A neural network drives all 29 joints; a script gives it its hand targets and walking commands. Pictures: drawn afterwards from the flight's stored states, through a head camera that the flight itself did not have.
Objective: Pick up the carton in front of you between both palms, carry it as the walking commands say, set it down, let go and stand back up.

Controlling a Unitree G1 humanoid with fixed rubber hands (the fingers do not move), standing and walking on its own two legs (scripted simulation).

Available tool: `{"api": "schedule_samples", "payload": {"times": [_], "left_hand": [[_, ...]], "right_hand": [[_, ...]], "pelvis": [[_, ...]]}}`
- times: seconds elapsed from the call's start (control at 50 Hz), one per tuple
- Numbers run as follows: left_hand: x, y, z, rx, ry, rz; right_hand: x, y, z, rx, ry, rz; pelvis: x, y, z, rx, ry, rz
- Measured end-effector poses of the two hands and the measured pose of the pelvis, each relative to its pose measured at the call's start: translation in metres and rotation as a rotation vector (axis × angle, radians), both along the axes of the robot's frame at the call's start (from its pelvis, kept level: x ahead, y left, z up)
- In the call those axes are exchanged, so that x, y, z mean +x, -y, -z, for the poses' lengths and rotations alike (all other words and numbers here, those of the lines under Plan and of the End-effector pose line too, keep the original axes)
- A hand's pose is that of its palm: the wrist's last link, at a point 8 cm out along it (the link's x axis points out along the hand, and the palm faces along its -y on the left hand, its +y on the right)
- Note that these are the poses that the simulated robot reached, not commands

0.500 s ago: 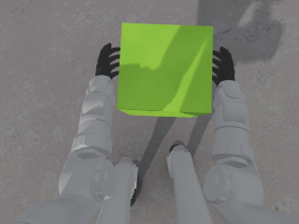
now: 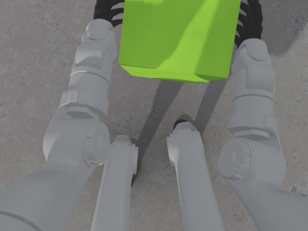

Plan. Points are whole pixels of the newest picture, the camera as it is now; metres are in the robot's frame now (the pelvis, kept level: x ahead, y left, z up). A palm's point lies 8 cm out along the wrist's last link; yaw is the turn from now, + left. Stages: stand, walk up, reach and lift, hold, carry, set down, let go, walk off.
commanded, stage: set down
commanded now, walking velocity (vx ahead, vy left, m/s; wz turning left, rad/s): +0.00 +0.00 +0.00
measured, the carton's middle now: (173, 36) +0.52 -0.13 -0.20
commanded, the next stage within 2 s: none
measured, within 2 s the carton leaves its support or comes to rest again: rests again in 1.00 s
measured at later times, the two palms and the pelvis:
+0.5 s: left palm (123, 29) +0.58 +0.00 -0.25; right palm (230, 47) +0.48 -0.29 -0.25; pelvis +0.00 +0.00 -0.08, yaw +1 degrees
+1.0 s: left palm (122, 35) +0.57 +0.01 -0.29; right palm (225, 52) +0.47 -0.28 -0.28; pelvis -0.01 +0.01 -0.10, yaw +1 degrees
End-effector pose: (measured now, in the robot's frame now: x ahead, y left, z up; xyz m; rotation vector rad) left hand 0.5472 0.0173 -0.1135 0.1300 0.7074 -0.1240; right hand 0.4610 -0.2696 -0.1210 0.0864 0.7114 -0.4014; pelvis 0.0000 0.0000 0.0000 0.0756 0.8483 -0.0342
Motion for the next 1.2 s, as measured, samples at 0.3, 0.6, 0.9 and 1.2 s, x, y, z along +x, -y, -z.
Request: {"api": "schedule_samples", "payload": {"times": [0.3,0.6,0.9,1.2], "left_hand": [[0.022,0.018,0.098,0.016,-0.016,0.061],[0.036,0.018,0.149,0.031,-0.043,0.110],[0.028,0.010,0.169,0.035,-0.067,0.131],[0.029,0.010,0.179,0.000,-0.059,0.159]], "right_hand": [[0.011,0.015,0.093,-0.009,-0.025,0.032],[0.019,0.016,0.138,-0.012,-0.063,0.022],[0.010,0.010,0.156,-0.008,-0.096,-0.016],[0.013,0.014,0.166,0.002,-0.094,-0.044]], "pelvis": [[-0.007,-0.006,0.056,-0.018,0.026,-0.021],[-0.003,-0.005,0.083,-0.055,0.084,-0.073],[-0.010,-0.012,0.094,-0.083,0.106,-0.100],[-0.011,-0.012,0.103,-0.094,0.140,-0.099]]}}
